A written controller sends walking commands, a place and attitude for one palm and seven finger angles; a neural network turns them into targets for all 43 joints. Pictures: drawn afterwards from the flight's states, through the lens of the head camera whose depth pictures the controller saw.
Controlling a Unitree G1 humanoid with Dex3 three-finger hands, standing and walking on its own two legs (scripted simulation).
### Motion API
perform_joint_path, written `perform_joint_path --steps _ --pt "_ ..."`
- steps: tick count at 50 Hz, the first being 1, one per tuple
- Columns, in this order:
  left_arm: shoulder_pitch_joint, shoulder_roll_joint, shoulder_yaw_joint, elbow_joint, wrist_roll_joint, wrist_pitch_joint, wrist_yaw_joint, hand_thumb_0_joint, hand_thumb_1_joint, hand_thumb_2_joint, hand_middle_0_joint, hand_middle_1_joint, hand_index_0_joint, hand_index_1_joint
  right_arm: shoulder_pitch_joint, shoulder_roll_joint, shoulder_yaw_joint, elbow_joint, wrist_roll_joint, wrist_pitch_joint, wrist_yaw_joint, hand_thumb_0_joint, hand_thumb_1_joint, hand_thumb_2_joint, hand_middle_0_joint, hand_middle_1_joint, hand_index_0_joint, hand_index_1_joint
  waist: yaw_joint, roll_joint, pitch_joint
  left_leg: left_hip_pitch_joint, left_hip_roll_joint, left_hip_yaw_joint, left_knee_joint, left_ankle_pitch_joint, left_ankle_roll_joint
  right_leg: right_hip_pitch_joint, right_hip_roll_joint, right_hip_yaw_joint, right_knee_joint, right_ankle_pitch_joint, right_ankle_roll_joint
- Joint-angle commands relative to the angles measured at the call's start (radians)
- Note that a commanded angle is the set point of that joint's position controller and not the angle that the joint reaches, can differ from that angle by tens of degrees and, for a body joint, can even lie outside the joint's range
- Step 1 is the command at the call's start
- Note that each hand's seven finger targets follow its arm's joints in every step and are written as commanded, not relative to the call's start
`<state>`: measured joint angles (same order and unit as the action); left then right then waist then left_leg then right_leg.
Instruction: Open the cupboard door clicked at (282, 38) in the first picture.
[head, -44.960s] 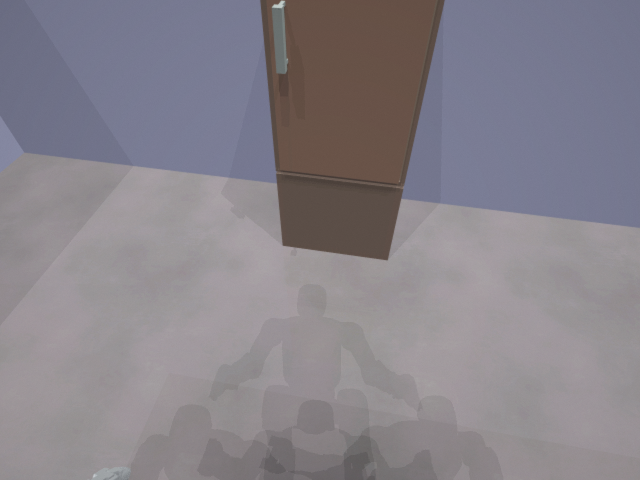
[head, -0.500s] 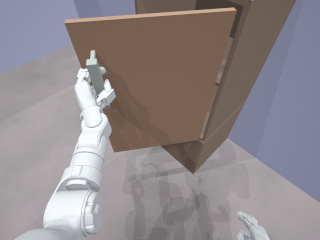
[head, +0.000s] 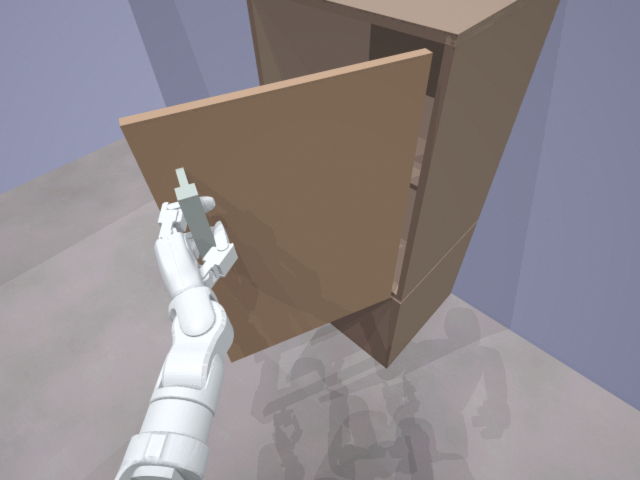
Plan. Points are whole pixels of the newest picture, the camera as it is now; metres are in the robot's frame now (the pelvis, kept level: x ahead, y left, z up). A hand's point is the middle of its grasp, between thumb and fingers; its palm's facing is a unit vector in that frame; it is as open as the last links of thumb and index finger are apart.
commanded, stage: pull the door open along its arc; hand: left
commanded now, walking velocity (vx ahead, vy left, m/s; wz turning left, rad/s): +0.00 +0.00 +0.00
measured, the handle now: (200, 225) +0.42 +0.18 +0.11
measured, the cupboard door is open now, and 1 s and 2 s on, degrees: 67 82 85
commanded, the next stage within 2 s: open thumb and fingers to let go in 0.30 s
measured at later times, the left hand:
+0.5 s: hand (266, 293) +0.30 +0.07 +0.11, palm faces +0.40 -0.92 -0.03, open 6.2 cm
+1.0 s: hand (268, 291) +0.31 +0.07 +0.11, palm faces +0.42 -0.91 -0.02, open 13.6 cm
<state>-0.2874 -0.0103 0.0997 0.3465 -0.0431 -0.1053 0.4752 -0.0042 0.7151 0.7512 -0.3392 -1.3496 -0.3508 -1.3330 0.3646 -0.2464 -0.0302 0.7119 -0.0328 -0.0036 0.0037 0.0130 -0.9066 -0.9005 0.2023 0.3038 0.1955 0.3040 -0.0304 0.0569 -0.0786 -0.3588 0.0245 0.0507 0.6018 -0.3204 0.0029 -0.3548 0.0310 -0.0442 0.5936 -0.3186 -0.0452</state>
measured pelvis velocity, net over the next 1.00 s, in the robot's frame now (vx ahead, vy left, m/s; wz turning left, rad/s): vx -0.01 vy -0.01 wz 0.06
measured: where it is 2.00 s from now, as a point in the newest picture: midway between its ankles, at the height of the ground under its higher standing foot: outside the picture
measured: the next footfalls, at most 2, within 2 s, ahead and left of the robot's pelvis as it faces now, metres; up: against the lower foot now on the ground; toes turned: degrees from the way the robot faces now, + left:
none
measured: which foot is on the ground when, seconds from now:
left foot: down 0.00-1.00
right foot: down 0.00-1.00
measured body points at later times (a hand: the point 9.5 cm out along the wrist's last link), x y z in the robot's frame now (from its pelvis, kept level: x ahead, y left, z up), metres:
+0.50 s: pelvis +0.00 -0.01 +0.00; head -0.02 -0.03 +0.45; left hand +0.28 +0.12 +0.12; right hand +0.24 -0.18 -0.08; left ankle -0.01 +0.12 -0.73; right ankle -0.01 -0.09 -0.73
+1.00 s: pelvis -0.01 -0.01 +0.00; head -0.03 -0.03 +0.45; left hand +0.28 +0.11 +0.12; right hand +0.16 -0.22 -0.11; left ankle -0.01 +0.12 -0.73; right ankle -0.01 -0.09 -0.73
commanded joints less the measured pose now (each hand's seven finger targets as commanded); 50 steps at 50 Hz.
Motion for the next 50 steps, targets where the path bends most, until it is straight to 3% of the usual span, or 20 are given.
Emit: perform_joint_path --steps 1,7,11,12,16,17,20,21,22,26,28,30,36,40,42,47,50 --pt "-0.097 0.004 -0.088 -0.437 0.025 -0.013 0.022 0.000 0.900 0.900 -0.400 -1.350 -0.400 -1.350 -0.218 -0.064 -0.016 -0.214 0.004 -0.054 -0.011 0.000 -0.900 -0.900 0.200 0.300 0.200 0.300 0.073 -0.119 -0.222 0.126 -0.018 -0.005 -0.076 0.297 0.020 0.195 -0.036 0.017 -0.109 0.333 0.024" --pt "0.121 -0.048 -0.177 -0.584 0.077 0.075 0.075 0.000 0.900 0.900 -0.400 -1.350 -0.400 -1.350 -0.308 -0.025 0.005 -0.241 -0.003 -0.007 -0.021 0.000 -0.900 -0.900 0.200 0.300 0.200 0.300 0.078 -0.152 -0.100 0.175 -0.018 -0.015 -0.083 0.264 0.020 0.198 -0.056 0.033 -0.182 0.267 0.022" --pt "0.182 -0.122 -0.269 -0.663 0.115 0.130 0.113 0.000 0.900 0.900 -0.400 -1.350 -0.400 -1.350 -0.347 0.000 0.017 -0.257 -0.008 0.033 -0.007 0.000 -0.900 -0.900 0.200 0.300 0.200 0.300 0.078 -0.110 -0.096 0.203 -0.024 -0.025 -0.072 0.303 0.015 0.208 -0.057 0.032 -0.167 0.337 0.013" --pt "0.181 -0.157 -0.301 -0.664 0.110 0.145 0.114 0.000 0.900 0.900 -0.400 -1.350 -0.400 -1.350 -0.360 0.002 0.019 -0.256 -0.005 0.043 -0.002 0.000 -0.900 -0.900 0.200 0.300 0.200 0.300 0.071 -0.126 -0.078 0.202 -0.023 -0.033 -0.065 0.301 0.014 0.197 -0.055 0.026 -0.171 0.338 0.012" --pt "0.166 -0.257 -0.395 -0.682 0.100 0.193 0.120 0.000 0.900 0.900 -0.400 -1.350 -0.400 -1.350 -0.395 0.005 0.025 -0.252 -0.003 0.064 0.020 0.000 -0.900 -0.900 0.200 0.300 0.200 0.300 0.058 -0.084 -0.105 0.225 -0.020 -0.047 -0.040 0.328 0.008 0.174 -0.053 0.003 -0.130 0.388 0.009" --pt "0.137 -0.257 -0.398 -0.681 0.101 0.205 0.124 0.000 0.900 0.900 -0.400 -1.350 -0.400 -1.350 -0.392 0.005 0.026 -0.248 -0.001 0.068 0.024 0.000 -0.900 -0.900 0.200 0.300 0.200 0.300 0.057 -0.078 -0.112 0.221 -0.018 -0.053 -0.037 0.341 0.005 0.174 -0.051 -0.004 -0.114 0.403 0.005" --pt "-0.055 -0.169 -0.318 -0.627 0.101 0.213 0.144 0.000 0.900 0.900 -0.400 -1.350 -0.400 -1.350 -0.398 0.003 0.034 -0.228 -0.002 0.080 0.007 0.000 -0.900 -0.900 0.200 0.300 0.200 0.300 0.038 -0.110 -0.091 0.192 -0.029 -0.061 -0.029 0.306 0.006 0.144 -0.054 0.003 -0.112 0.374 0.012" --pt "-0.043 -0.185 -0.320 -0.610 0.100 0.215 0.145 0.000 0.830 0.870 -0.395 -1.342 -0.395 -1.342 -0.405 0.005 0.031 -0.230 -0.005 0.080 0.002 0.000 -0.900 -0.900 0.200 0.300 0.200 0.300 0.050 -0.108 -0.109 0.190 -0.032 -0.060 -0.022 0.299 0.007 0.149 -0.056 0.009 -0.113 0.365 0.013" --pt "-0.043 -0.184 -0.323 -0.590 0.101 0.214 0.145 0.000 0.760 0.840 -0.390 -1.335 -0.390 -1.335 -0.404 0.006 0.033 -0.228 -0.004 0.081 0.000 0.000 -0.900 -0.900 0.200 0.300 0.200 0.300 0.048 -0.103 -0.097 0.191 -0.030 -0.064 -0.025 0.291 0.006 0.139 -0.055 0.008 -0.116 0.349 0.010" --pt "-0.044 -0.225 -0.360 -0.561 0.112 0.203 0.134 0.000 0.480 0.720 -0.370 -1.305 -0.370 -1.305 -0.383 0.006 0.026 -0.236 -0.006 0.073 -0.004 0.000 -0.900 -0.900 0.200 0.300 0.200 0.300 0.049 -0.138 -0.160 0.187 -0.029 -0.067 -0.022 0.308 0.008 0.154 -0.058 0.005 -0.090 0.380 0.015" --pt "-0.057 -0.222 -0.364 -0.552 0.109 0.194 0.120 0.000 0.340 0.660 -0.360 -1.290 -0.360 -1.290 -0.372 0.003 0.025 -0.235 -0.002 0.070 -0.005 0.000 -0.900 -0.900 0.200 0.300 0.200 0.300 0.044 -0.146 -0.158 0.183 -0.026 -0.068 -0.028 0.303 0.008 0.153 -0.058 0.003 -0.091 0.370 0.015" --pt "-0.035 -0.206 -0.348 -0.564 0.104 0.186 0.114 0.000 0.200 0.600 -0.350 -1.275 -0.350 -1.275 -0.365 0.004 0.024 -0.244 -0.004 0.065 -0.010 0.000 -0.900 -0.900 0.200 0.300 0.200 0.300 0.055 -0.147 -0.183 0.177 -0.030 -0.065 -0.027 0.303 0.009 0.178 -0.061 0.009 -0.090 0.393 0.018" --pt "-0.033 -0.185 -0.333 -0.570 0.106 0.162 0.122 0.000 -0.220 0.420 -0.320 -1.230 -0.320 -1.230 -0.357 0.001 0.024 -0.241 -0.005 0.047 -0.017 0.000 -0.900 -0.900 0.200 0.300 0.200 0.300 0.059 -0.158 -0.161 0.163 -0.033 -0.061 -0.033 0.272 0.013 0.180 -0.068 0.025 -0.119 0.342 0.020" --pt "-0.056 -0.180 -0.333 -0.555 0.111 0.139 0.131 0.000 -0.500 0.300 -0.300 -1.200 -0.300 -1.200 -0.361 -0.002 0.018 -0.234 -0.007 0.029 -0.020 0.000 -0.900 -0.900 0.200 0.300 0.200 0.300 0.058 -0.151 -0.131 0.164 -0.036 -0.057 -0.035 0.226 0.015 0.151 -0.070 0.035 -0.155 0.225 0.019" --pt "-0.076 -0.170 -0.327 -0.536 0.113 0.130 0.135 0.000 -0.500 0.300 -0.300 -1.200 -0.300 -1.200 -0.359 -0.002 0.018 -0.224 -0.007 0.023 -0.023 0.000 -0.900 -0.900 0.200 0.300 0.200 0.300 0.056 -0.159 -0.120 0.165 -0.038 -0.059 -0.036 0.215 0.017 0.145 -0.072 0.042 -0.173 0.195 0.019" --pt "-0.160 -0.171 -0.324 -0.459 0.119 0.113 0.142 0.000 -0.500 0.300 -0.258 -0.950 -0.258 -0.950 -0.365 -0.001 0.018 -0.204 -0.006 0.019 -0.027 0.000 -0.900 -0.900 0.200 0.300 0.200 0.300 0.047 -0.130 -0.079 0.171 -0.040 -0.059 -0.048 0.165 0.017 0.104 -0.071 0.047 -0.206 0.078 0.015" --pt "-0.189 -0.194 -0.334 -0.437 0.124 0.105 0.147 0.000 -0.500 0.300 -0.233 -0.800 -0.233 -0.800 -0.360 0.000 0.016 -0.205 -0.009 0.016 -0.025 0.000 -0.900 -0.900 0.200 0.300 0.200 0.300 0.048 -0.131 -0.111 0.186 -0.039 -0.059 -0.057 0.178 0.018 0.109 -0.065 0.034 -0.190 0.095 0.013"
